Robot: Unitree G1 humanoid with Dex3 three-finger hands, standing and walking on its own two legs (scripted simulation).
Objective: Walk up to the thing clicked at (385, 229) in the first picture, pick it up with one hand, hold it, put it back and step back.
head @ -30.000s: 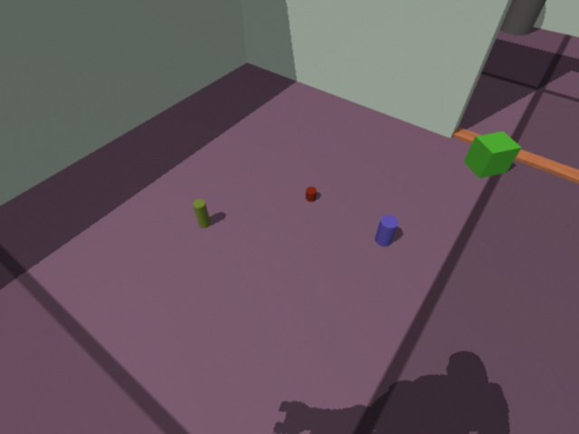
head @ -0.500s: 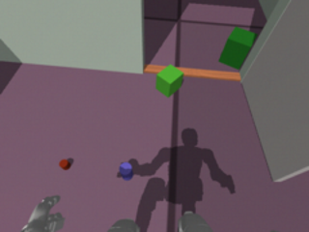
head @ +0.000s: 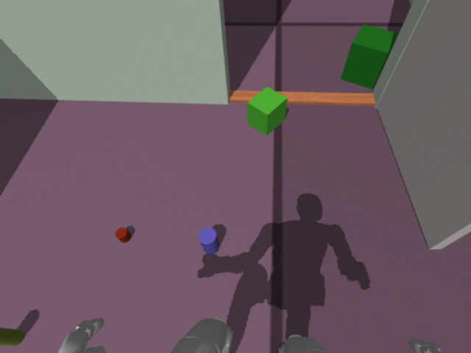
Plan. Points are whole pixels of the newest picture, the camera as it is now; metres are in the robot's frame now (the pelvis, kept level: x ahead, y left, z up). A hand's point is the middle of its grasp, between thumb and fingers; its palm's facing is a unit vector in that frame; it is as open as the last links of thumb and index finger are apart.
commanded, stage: step back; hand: left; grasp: from the side
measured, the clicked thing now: (209, 241) +0.53 +0.18 -0.70
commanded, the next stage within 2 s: none
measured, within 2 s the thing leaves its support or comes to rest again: neither
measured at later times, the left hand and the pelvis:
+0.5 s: hand out of the picture -0.06 +0.28 -0.16, palm faces -0.06 -0.92 -0.39, open 7.4 cm; pelvis -0.15 +0.00 -0.01, yaw -4 degrees
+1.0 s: hand out of the picture -0.18 +0.26 -0.15, palm faces -0.01 -0.92 -0.38, open 7.4 cm; pelvis -0.31 +0.00 +0.00, yaw +0 degrees
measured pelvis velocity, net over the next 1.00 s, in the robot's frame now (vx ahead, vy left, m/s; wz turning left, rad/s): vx -0.31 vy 0.00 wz -0.01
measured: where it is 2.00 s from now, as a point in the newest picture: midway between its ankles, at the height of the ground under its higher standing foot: outside the picture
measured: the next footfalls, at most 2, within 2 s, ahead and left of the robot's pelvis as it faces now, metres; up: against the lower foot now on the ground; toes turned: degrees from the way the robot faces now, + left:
left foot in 0.12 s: +0.00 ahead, +0.13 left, +0.00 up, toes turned -1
right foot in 0.52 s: -0.15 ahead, -0.14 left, +0.00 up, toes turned -1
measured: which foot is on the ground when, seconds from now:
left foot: up 0.00-0.10, down 0.12-0.54, up 0.56-0.80, down 0.82-1.00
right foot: down 0.00-0.12, up 0.14-0.50, down 0.52-0.84, up 0.86-1.00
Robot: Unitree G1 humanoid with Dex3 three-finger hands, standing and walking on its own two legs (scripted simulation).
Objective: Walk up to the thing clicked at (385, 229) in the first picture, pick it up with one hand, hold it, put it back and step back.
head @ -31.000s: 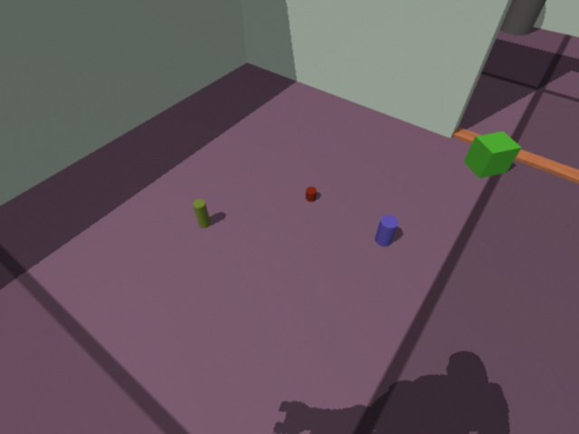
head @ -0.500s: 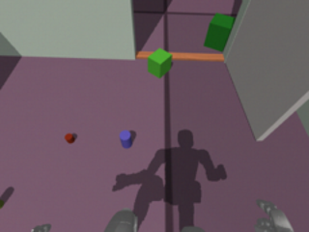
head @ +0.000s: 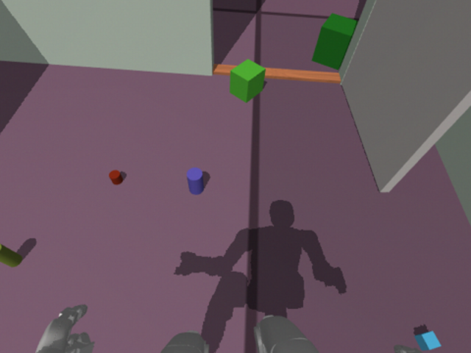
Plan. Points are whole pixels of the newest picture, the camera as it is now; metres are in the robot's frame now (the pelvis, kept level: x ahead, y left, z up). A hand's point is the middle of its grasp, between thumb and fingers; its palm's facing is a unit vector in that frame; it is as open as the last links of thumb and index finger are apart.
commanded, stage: step back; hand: left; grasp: from the side
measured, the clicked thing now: (195, 181) +0.85 +0.19 -0.70
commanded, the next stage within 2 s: stand in 1.42 s
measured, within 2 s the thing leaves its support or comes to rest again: neither
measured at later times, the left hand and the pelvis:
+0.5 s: hand out of the picture -0.10 +0.26 -0.14, palm faces +0.03 -0.90 -0.43, open 7.4 cm; pelvis -0.17 -0.03 -0.01, yaw +3 degrees
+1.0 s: hand out of the picture -0.17 +0.25 -0.15, palm faces +0.06 -0.93 -0.36, open 7.4 cm; pelvis -0.19 -0.01 +0.00, yaw +3 degrees
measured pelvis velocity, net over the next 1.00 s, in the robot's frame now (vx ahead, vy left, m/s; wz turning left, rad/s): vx -0.19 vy -0.01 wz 0.05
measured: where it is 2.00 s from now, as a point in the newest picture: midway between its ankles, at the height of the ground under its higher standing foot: outside the picture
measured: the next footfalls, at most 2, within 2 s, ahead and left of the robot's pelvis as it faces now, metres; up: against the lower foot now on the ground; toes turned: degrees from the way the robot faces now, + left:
right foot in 0.16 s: -0.13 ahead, -0.15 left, +0.00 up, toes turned +1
left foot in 0.50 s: -0.12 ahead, +0.11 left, +0.00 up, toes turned +2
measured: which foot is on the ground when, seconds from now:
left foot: down 0.00-0.18, up 0.20-0.48, down 0.50-1.00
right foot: up 0.00-0.14, down 0.16-1.00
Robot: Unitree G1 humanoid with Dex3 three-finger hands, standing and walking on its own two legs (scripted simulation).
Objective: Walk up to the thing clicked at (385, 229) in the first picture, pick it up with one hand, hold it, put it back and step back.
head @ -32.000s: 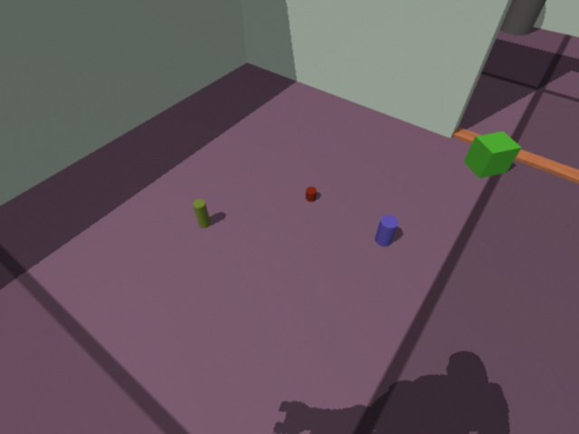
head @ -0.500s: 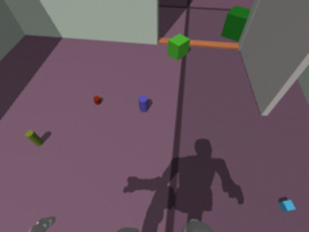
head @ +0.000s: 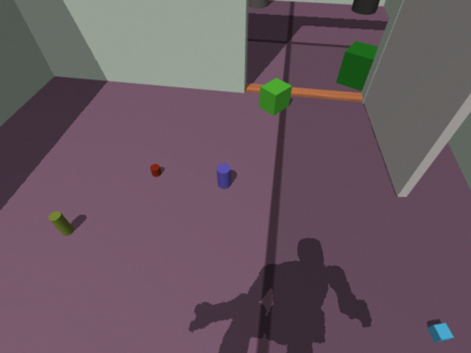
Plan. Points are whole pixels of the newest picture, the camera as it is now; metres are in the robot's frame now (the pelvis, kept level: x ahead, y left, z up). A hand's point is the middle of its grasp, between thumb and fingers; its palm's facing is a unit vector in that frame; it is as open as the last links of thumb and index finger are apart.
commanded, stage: step back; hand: left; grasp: from the side
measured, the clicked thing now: (224, 176) +1.05 +0.15 -0.70
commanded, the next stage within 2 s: stand in 0.42 s
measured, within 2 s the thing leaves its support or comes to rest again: neither
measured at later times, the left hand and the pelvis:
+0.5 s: hand (117, 340) +0.16 +0.25 -0.14, palm faces -0.03 -0.94 -0.35, open 7.4 cm; pelvis +0.04 +0.00 +0.01, yaw -1 degrees
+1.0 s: hand out of the picture +0.10 +0.25 -0.14, palm faces -0.04 -0.94 -0.34, open 7.4 cm; pelvis +0.02 -0.01 +0.02, yaw -1 degrees
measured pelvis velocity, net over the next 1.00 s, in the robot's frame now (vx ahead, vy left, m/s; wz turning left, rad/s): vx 0.02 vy -0.01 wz -0.02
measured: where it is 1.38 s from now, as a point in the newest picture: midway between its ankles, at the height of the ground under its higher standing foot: outside the picture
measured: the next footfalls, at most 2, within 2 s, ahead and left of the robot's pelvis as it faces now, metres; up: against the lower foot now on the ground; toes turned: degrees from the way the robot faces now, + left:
none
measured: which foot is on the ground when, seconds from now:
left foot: down 0.00-1.00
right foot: down 0.00-1.00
